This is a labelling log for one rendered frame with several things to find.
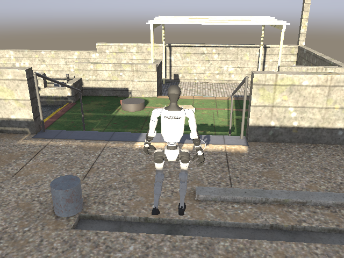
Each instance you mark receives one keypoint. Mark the left robot shin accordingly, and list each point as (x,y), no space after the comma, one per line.
(157,192)

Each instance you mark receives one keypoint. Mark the left robot upper arm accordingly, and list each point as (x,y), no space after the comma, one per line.
(153,121)

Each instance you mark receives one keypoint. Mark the robot right hand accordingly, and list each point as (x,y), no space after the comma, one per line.
(201,159)

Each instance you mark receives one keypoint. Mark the humanoid robot head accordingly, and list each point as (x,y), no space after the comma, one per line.
(174,92)

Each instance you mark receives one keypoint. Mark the robot left hand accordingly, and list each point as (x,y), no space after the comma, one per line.
(146,149)

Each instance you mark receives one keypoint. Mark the right robot upper arm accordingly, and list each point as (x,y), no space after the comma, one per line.
(192,123)

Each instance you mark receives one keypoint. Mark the right robot forearm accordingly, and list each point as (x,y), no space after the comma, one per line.
(198,145)

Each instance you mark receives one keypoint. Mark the left robot forearm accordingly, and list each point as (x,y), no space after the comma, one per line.
(148,140)

